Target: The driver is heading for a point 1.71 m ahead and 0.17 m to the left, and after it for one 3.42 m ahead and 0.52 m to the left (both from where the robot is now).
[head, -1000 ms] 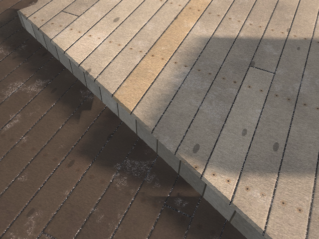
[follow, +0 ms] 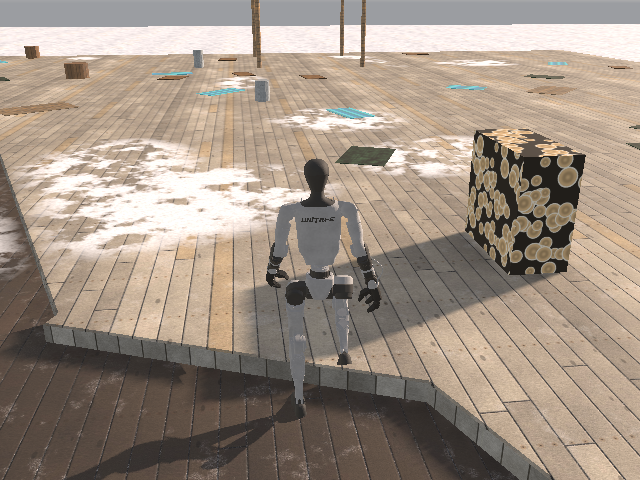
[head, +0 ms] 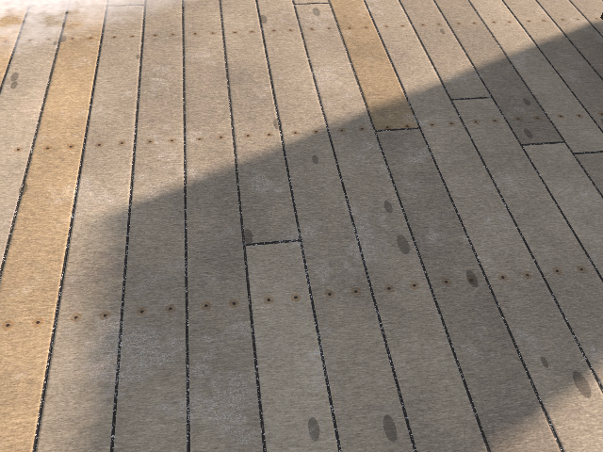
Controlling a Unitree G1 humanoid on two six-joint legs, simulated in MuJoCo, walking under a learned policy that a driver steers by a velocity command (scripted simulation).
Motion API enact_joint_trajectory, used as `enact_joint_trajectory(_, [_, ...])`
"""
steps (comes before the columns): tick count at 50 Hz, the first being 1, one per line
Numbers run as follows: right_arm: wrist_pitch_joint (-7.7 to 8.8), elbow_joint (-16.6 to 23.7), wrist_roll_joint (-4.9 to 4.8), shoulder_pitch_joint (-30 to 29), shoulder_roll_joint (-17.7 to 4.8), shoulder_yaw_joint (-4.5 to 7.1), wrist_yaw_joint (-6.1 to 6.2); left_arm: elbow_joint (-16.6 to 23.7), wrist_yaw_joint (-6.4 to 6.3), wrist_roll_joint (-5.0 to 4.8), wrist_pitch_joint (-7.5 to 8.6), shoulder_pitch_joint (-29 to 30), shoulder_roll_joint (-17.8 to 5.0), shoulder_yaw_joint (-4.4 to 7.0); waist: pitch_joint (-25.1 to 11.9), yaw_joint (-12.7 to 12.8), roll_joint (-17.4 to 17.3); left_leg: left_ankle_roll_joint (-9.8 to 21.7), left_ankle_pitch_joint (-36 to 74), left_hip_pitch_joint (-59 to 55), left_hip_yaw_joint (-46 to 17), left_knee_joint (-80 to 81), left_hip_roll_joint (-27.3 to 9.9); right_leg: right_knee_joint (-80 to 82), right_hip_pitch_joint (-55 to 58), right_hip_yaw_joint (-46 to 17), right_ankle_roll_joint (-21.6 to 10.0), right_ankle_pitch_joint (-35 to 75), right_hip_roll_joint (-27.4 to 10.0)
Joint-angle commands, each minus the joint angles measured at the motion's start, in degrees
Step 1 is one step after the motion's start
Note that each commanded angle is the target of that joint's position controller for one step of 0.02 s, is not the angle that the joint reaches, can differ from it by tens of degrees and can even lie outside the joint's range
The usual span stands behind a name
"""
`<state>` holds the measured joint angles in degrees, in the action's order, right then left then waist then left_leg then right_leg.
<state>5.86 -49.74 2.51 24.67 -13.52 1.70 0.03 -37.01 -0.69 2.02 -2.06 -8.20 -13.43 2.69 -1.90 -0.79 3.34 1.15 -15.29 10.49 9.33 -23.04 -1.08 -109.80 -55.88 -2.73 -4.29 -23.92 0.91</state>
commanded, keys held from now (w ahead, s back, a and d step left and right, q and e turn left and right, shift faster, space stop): w+e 0.08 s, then w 0.22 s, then no key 0.70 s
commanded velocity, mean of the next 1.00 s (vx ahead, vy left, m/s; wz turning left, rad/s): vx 0.26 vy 0.00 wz -0.19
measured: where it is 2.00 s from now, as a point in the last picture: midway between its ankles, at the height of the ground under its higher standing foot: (386, 414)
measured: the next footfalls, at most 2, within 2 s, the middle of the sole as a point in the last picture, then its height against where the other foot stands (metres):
right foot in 0.24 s outside the picture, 0.13 m higher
left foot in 0.74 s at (349, 411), level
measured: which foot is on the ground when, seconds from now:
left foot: down 0.00-0.24, up 0.26-0.72, down 0.74-1.00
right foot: up 0.00-0.22, down 0.24-0.76, up 0.78-1.00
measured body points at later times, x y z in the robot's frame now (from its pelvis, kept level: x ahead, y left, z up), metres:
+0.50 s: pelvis +0.28 -0.11 +0.12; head +0.31 -0.13 +0.57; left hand +0.36 +0.14 -0.01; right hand +0.39 -0.36 +0.00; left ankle +0.36 +0.04 -0.50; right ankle +0.26 -0.14 -0.61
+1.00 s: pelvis +0.43 -0.13 +0.12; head +0.44 -0.13 +0.57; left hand +0.56 +0.08 -0.02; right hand +0.44 -0.37 -0.01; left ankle +0.51 -0.09 -0.61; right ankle +0.38 -0.26 -0.59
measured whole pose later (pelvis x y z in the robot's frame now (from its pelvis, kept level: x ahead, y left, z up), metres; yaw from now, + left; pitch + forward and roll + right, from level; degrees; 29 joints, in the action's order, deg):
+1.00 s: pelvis +0.43 -0.13 +0.12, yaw -10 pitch +0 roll +0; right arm 1.2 -50.6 1.4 16.5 -9.9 0.5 1.9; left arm -49.6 -2.3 0.9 -1.5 -13.2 -10.8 1.1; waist 1.5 -1.2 0.8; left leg 6.5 -5.4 16.9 4.8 -22.2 4.5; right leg -43.1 -17.4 -3.5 0.1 -27.0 0.4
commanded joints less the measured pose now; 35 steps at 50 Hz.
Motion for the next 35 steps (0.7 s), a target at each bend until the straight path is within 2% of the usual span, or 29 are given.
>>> enact_joint_trajectory(1, [1.46, -1.3, 0.26, 4.2, -4.6, 0.49, -0.5, 10.1, -1.25, -0.11, 0.7, 11.2, 3.2, -2.07, 6.9, 0.9, -6.9, 6.8, -10.5, -6.5, -14.3, 14.5, -19.0, -11.7, -24.9, -2.7, -1.7, -2.2, -0.9])
enact_joint_trajectory(3, [1.35, -3.9, -0.3, 4.9, -3.6, 0.06, -0.35, 14.1, -0.9, 0.26, 0.82, 16.6, 4.8, -3.38, 9.1, 2.0, -5.4, 4.3, -8.4, -2.2, -8.4, 16.6, -15.2, -2.3, -23.3, 0.1, -1.8, -1.7, -2.3])
enact_joint_trajectory(4, [1.04, -4.8, 0.05, 5.7, -3.8, 0.06, 0.03, 15.4, -0.43, 0.38, 0.67, 18.5, 5.5, -3.75, 8.6, 1.4, -6.6, 4.7, -5.0, -2.2, -6.6, 17.8, -14.1, -0.2, -22.1, 2.4, -1.6, -1.1, -2.1])
enact_joint_trajectory(5, [0.77, -5.3, -0.24, 5.3, -4.8, 0.33, 1.3, 17.0, 0.14, 0.51, 0.63, 18.0, 6.0, -3.99, 7.8, 2.9, -7.6, 5.0, 0.1, -3.0, -5.7, 19.2, -14.9, 4.3, -19.9, 0.7, -1.9, -0.9, -4.3])
enact_joint_trajectory(6, [0.26, -4.4, -1.02, 4.2, -5.9, 0.42, 2.0, 16.9, 1.17, 0.36, 0.52, 17.3, 5.1, -4.46, 6.0, 2.9, -6.2, 6.3, 4.5, -2.0, -2.4, 23.0, -13.8, 14.9, -12.2, 5.1, -2.1, 0.1, -5.2])
enact_joint_trajectory(7, [-0.2, -4.5, -1.62, 5.2, -6.2, 0.51, 2.44, 16.9, 1.86, 0.04, 0.45, 18.2, 5.4, -4.75, 5.1, 1.0, -6.0, 7.5, 10.3, -2.5, -0.4, 25.6, -13.1, 22.5, -5.5, 8.1, -2.7, -0.4, -5.4])
enact_joint_trajectory(8, [-0.46, -3.7, -2.1, 4.2, -6.2, 0.28, 2.28, 15.8, 2.44, -1.06, 0.87, 16.2, 5.8, -4.83, 5.1, 1.1, -6.4, 8.6, 23.3, -1.7, 1.7, 26.7, -14.0, 31.6, 4.2, 11.4, -4.3, -2.2, -5.5])
enact_joint_trajectory(9, [-0.6, -3.7, -2.77, 4.6, -7.0, 0.3, 2.06, 14.1, 2.2, -0.96, 0.9, 13.0, 5.1, -4.46, 1.4, 2.2, -7.2, 9.1, 52.9, -2.8, 3.6, 21.7, -13.7, 35.1, 15.0, 16.2, -5.7, -3.4, -1.8])
enact_joint_trajectory(10, [-1.06, -3.7, -2.54, 5.8, -10.1, 1.08, 1.99, 11.8, 1.96, -1.09, 0.86, 8.0, 4.0, -3.7, -3.7, 4.1, -10.4, 8.9, 77.7, -9.0, 3.6, 12.1, -14.6, 38.4, 20.2, 17.9, -6.3, -6.0, 1.9])
enact_joint_trajectory(11, [-1.72, -3.4, -2.14, 5.3, -13.0, 2.19, 1.57, 9.1, 1.86, -1.41, 1.3, -1.4, 2.9, -2.81, -10.1, 7.5, -14.5, 7.7, 90.4, -14.7, 2.3, -0.1, -16.2, 43.3, 26.6, 16.2, -7.4, -5.7, 4.3])
enact_joint_trajectory(12, [-1.5, -2.4, -3.38, 3.1, -15.3, 3.32, 0.24, 6.8, 1.86, -1.17, 2.06, -10.0, -0.2, -1.62, -16.7, 11.9, -16.4, 5.6, 90.2, -14.0, 2.4, -14.5, -15.3, 53.9, 38.9, 11.4, -8.9, -0.1, 5.3])
enact_joint_trajectory(13, [-0.54, 1.2, -4.11, 4.1, -11.5, 2.72, -1.26, 5.4, 1.44, -0.56, 2.99, -14.3, -6.4, 0.73, -22.4, 12.5, -8.1, 2.5, 56.0, 3.4, -0.7, -37.0, -10.7, 64.1, 55.4, -13.4, -11.9, -6.3, -5.6])
enact_joint_trajectory(14, [0.08, 5.4, -2.16, 1.7, -6.7, 2.64, -3.7, 2.8, 0.4, -1.99, 2.34, -16.0, -14.3, 3.2, -23.8, 10.0, 10.2, -1.7, -3.8, 23.1, -6.4, -58.8, 3.1, 85.6, 61.9, -46.5, -13.1, 1.8, -17.5])
enact_joint_trajectory(15, [0.35, 6.0, -1.28, 0.8, -3.6, 2.56, -3.78, 2.2, 0.23, -0.79, 2.41, -12.2, -13.8, 3.8, -21.0, 7.2, 3.8, 0.1, 0.3, 30.4, -17.3, -72.3, 1.8, 88.6, 58.7, -47.5, -11.6, 5.7, -19.6])
enact_joint_trajectory(16, [0.12, 7.1, -2.03, -1.3, -1.9, 2.08, -2.68, 0.7, 0.65, -0.29, 3.47, -8.1, -10.6, 3.04, -12.2, 3.7, -1.2, 0.7, 4.6, 31.2, -14.8, -75.1, -0.4, 86.4, 48.8, -38.5, -10.6, 11.5, -19.8])
enact_joint_trajectory(17, [-0.49, 7.9, -1.7, -3.8, -0.2, 1.73, -1.26, -2.0, 0.93, -0.23, 4.61, -6.0, -6.5, 2.16, -1.8, 1.1, -4.8, 1.1, 4.9, 32.0, -12.1, -74.2, -2.6, 83.1, 38.7, -29.0, -9.4, 22.2, -17.8])
enact_joint_trajectory(18, [-1.56, 8.1, -1.12, -3.3, 0.9, 1.5, -0.07, -3.5, 1.35, -0.52, 5.53, -4.1, -3.3, 1.34, 1.4, -1.2, -3.4, 1.7, 2.8, 31.7, -12.3, -76.6, -2.3, 82.4, 32.5, -22.9, -9.2, 26.7, -15.3])
enact_joint_trajectory(19, [-2.74, 7.9, -1.1, -1.0, 1.5, 1.42, 0.86, -4.8, 2.02, -0.67, 6.41, -3.4, -0.5, 0.55, 2.3, -3.4, -2.3, 2.4, 1.5, 30.8, -13.8, -75.7, -2.2, 82.4, 29.8, -16.5, -7.5, 31.4, -13.4])
enact_joint_trajectory(20, [-3.72, 8.5, -0.69, 0.0, 2.4, 0.87, 1.36, -6.5, 2.18, -1.02, 6.81, -3.4, 0.5, 0.19, 2.8, -5.7, -0.9, 2.4, 1.5, 31.5, -14.8, -72.6, -2.0, 82.5, 29.4, -11.8, -5.8, 35.4, -12.0])
enact_joint_trajectory(22, [-4.78, 8.0, -1.0, -0.7, 0.7, 1.1, 1.25, -7.5, 1.69, -0.94, 7.2, -4.4, -0.6, 0.4, 3.4, -5.8, -1.3, 1.3, 1.5, 30.8, -13.8, -58.7, -1.6, 86.8, 31.6, -4.6, -4.3, 40.1, -9.2])
enact_joint_trajectory(23, [-5.12, 7.5, -1.03, -1.2, -1.0, 1.58, 0.74, -7.4, 1.24, -0.82, 7.45, -5.6, -1.6, 0.54, 2.3, -4.6, -0.4, 1.0, 3.7, 28.2, -10.3, -52.6, -0.4, 90.5, 33.3, -1.8, -4.3, 47.1, -8.1])
enact_joint_trajectory(24, [-4.96, 7.7, -0.74, -3.5, -1.7, 1.9, 0.62, -7.8, 0.67, -1.31, 8.04, -7.6, -1.7, 0.34, 2.2, -3.3, 0.8, 0.8, 6.0, 27.9, -9.3, -47.6, -0.2, 91.6, 36.7, 0.0, -2.9, 58.4, -7.6])
enact_joint_trajectory(26, [-5.38, 7.5, -1.87, -7.2, -0.5, 1.4, 0.22, -8.2, -0.32, -1.93, 7.97, -9.1, -2.7, 0.28, -1.5, -1.9, -0.1, 0.4, 11.9, 26.2, -5.9, -38.6, 0.6, 93.2, 44.1, 3.0, 0.4, 63.0, -5.7])
enact_joint_trajectory(27, [-5.18, 8.0, -1.77, -8.2, 0.8, 0.89, -0.11, -8.1, -0.57, -2.36, 8.35, -11.0, -3.3, 0.22, -0.8, -1.2, 0.8, 0.6, 13.6, 24.5, -5.2, -32.5, 0.3, 92.6, 45.9, 4.1, 1.3, 68.9, -5.9])
enact_joint_trajectory(29, [-4.97, 8.1, -1.63, -11.9, 2.7, -0.01, -0.28, -9.0, -0.93, -2.65, 8.11, -13.4, -3.9, 0.29, 0.3, 1.1, 2.7, 0.6, 17.0, 22.4, -3.0, -21.9, 1.1, 92.6, 50.1, 5.3, 1.5, 66.6, -5.6])
enact_joint_trajectory(30, [-5.05, 7.7, -1.42, -13.4, 2.0, 0.14, -0.25, -8.9, -1.28, -2.23, 7.78, -13.8, -4.1, 0.26, -0.5, 2.0, 1.8, 0.6, 17.5, 21.7, -2.0, -18.9, 2.2, 93.1, 53.1, 5.2, 1.3, 63.8, -5.7])
enact_joint_trajectory(31, [-4.96, 7.6, -1.13, -13.8, 1.4, 0.2, -0.39, -9.4, -1.59, -2.0, 7.59, -15.2, -4.0, 0.09, -0.3, 2.6, 2.0, 0.9, 17.7, 20.7, -1.1, -16.4, 3.1, 92.2, 55.3, 5.4, 1.3, 68.0, -6.0])
enact_joint_trajectory(33, [-4.54, 6.6, -0.92, -11.7, 0.4, 0.42, -0.26, -10.3, -2.19, -1.6, 7.24, -17.1, -4.5, 0.02, -0.8, 2.2, 3.1, 1.3, 17.3, 17.4, -1.2, -12.7, 4.8, 88.9, 58.9, 5.4, 1.3, 72.2, -7.0])
enact_joint_trajectory(35, [-4.14, 4.8, -0.67, -7.0, -1.5, 1.03, 0.37, -10.3, -2.89, -1.49, 6.68, -16.1, -5.6, 0.47, -0.4, 0.0, 4.0, 2.2, 13.4, 13.3, -3.3, -9.3, 5.0, 84.4, 60.4, 3.9, 1.2, 75.2, -9.3])
Velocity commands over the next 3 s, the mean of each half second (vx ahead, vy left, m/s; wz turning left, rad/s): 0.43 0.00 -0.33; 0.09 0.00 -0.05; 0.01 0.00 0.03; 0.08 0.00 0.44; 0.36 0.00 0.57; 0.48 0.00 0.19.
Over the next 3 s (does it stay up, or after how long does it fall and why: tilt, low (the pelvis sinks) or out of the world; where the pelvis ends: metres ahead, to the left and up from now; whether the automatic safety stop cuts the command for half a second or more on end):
stays up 0.91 0.03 0.13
